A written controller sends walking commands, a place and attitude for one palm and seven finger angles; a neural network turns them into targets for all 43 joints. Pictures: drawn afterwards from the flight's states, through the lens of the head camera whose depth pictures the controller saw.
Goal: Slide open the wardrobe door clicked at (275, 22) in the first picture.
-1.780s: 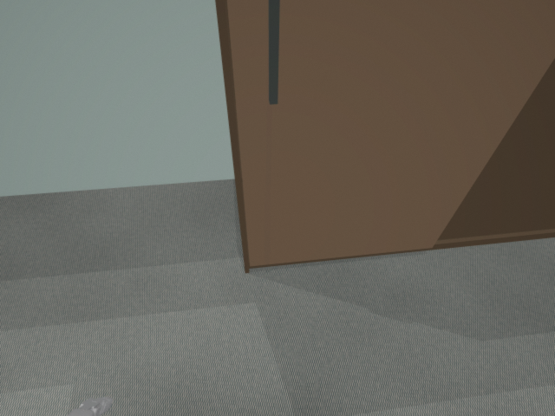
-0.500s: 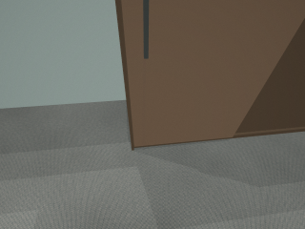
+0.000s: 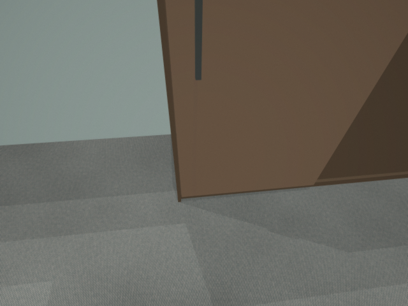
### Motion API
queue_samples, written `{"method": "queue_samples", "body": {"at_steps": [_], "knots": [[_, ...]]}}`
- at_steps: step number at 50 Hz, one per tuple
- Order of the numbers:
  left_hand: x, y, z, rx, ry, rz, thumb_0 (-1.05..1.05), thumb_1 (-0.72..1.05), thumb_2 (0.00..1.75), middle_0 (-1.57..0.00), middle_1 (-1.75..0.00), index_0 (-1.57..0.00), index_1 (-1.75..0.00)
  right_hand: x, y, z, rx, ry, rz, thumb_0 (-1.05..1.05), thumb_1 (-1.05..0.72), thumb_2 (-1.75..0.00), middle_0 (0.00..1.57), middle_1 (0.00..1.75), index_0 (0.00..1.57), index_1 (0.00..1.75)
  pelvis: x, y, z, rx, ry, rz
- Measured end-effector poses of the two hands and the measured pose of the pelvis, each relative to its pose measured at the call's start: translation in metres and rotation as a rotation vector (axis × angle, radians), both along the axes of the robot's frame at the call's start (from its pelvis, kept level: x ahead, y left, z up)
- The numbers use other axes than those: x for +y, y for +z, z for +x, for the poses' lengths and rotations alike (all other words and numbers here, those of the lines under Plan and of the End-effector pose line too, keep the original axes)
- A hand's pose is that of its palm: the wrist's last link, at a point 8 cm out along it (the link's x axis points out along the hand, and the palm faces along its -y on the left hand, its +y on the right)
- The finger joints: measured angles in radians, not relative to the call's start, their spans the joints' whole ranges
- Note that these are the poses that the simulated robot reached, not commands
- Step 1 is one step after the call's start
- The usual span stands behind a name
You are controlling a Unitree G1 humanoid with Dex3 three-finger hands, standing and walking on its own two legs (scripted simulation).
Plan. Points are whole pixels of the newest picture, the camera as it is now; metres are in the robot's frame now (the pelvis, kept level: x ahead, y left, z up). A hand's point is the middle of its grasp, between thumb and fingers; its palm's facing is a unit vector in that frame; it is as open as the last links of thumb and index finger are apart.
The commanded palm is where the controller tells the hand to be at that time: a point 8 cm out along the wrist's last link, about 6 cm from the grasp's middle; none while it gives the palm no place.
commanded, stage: turn to face it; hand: left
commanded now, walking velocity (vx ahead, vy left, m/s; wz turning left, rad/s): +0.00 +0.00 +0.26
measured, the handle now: (197, 27) +0.78 +0.08 +0.20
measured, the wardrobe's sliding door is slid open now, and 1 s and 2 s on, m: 0.00 0.00 0.00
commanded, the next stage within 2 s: take the last steps up to it in 0.38 s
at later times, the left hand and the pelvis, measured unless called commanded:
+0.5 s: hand out of the picture +0.01 +0.20 -0.18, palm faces +0.10 -0.97 -0.23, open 7.4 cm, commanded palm none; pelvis -0.02 +0.00 -0.01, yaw +5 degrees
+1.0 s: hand out of the picture -0.02 +0.10 -0.18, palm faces +0.19 -0.97 -0.17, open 7.3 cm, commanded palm none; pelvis +0.08 -0.05 -0.01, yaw +7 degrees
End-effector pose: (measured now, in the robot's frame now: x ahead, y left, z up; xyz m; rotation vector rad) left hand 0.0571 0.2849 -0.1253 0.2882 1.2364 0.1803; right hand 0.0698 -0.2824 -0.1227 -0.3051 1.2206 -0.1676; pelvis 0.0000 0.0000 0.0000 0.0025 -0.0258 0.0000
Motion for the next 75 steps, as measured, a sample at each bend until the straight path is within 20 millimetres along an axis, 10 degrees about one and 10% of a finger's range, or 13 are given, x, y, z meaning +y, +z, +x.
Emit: {"method": "queue_samples", "body": {"at_steps": [12, 28, 42, 47, 55, 63, 75], "knots": [[-0.011, -0.007, -0.008, -0.002, 0.043, -0.017, 0.00, 0.91, 0.90, -0.21, -0.29, -0.20, -0.30, 0.013, -0.010, -0.004, 0.037, 0.019, 0.027, 0.00, -0.90, -0.90, 0.20, 0.30, 0.20, 0.30, 0.000, -0.004, -0.003, 0.008, 0.035, 0.001], [-0.041, -0.031, -0.075, 0.082, 0.161, -0.100, 0.00, 0.91, 0.90, -0.21, -0.29, -0.20, -0.30, 0.058, -0.032, -0.028, 0.096, 0.050, 0.115, 0.00, -0.91, -0.90, 0.20, 0.30, 0.20, 0.30, 0.002, -0.015, -0.016, 0.015, 0.090, -0.008], [-0.088, -0.029, -0.081, 0.156, 0.203, -0.126, 0.00, 0.91, 0.90, -0.20, -0.29, -0.20, -0.30, 0.014, -0.039, -0.054, 0.216, -0.039, 0.107, 0.00, -0.90, -0.90, 0.20, 0.30, 0.20, 0.30, -0.035, -0.016, 0.029, 0.032, 0.101, -0.003], [-0.118, -0.023, -0.086, 0.187, 0.271, -0.141, 0.00, 0.91, 0.90, -0.20, -0.29, -0.20, -0.30, -0.002, -0.033, -0.015, 0.232, -0.008, 0.104, 0.01, -0.91, -0.90, 0.20, 0.30, 0.20, 0.30, -0.045, -0.010, 0.057, 0.024, 0.118, 0.002], [-0.166, -0.022, -0.085, 0.356, 0.296, -0.231, 0.00, 0.91, 0.90, -0.20, -0.29, -0.20, -0.30, 0.014, -0.030, 0.109, 0.057, 0.027, 0.137, 0.01, -0.91, -0.90, 0.19, 0.30, 0.19, 0.30, -0.046, -0.011, 0.110, 0.031, 0.100, -0.008], [-0.162, -0.044, -0.038, 0.444, 0.310, -0.287, 0.00, 0.91, 0.90, -0.21, -0.29, -0.20, -0.30, 0.057, -0.035, 0.230, -0.126, 0.077, 0.155, 0.00, -0.91, -0.90, 0.19, 0.30, 0.20, 0.30, -0.031, -0.032, 0.177, 0.015, 0.070, -0.021], [-0.098, -0.033, 0.195, 0.042, 0.158, -0.182, 0.00, 0.92, 0.90, -0.20, -0.29, -0.20, -0.30, 0.004, -0.007, 0.229, -0.006, -0.036, 0.049, -0.03, -0.95, -0.90, 0.20, 0.30, 0.20, 0.30, -0.039, -0.006, 0.251, 0.016, 0.056, -0.013]]}}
